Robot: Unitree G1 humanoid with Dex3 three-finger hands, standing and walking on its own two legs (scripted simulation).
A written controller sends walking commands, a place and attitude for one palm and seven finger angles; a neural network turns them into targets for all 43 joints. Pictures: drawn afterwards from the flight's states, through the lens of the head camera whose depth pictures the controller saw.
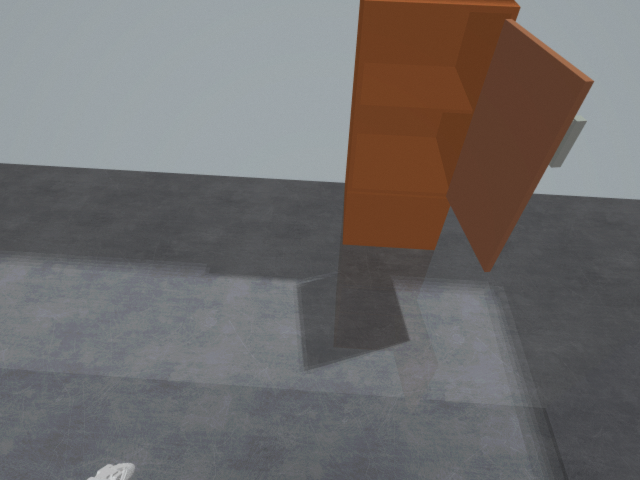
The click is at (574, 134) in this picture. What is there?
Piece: cupboard door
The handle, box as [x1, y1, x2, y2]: [549, 115, 586, 167]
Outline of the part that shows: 580,115 574,117 549,163 551,167 560,166 584,125 586,120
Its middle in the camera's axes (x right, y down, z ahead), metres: +0.55 -0.22 +0.90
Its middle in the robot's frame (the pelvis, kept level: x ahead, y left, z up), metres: +0.85 -0.51 -0.02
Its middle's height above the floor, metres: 0.75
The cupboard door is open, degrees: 100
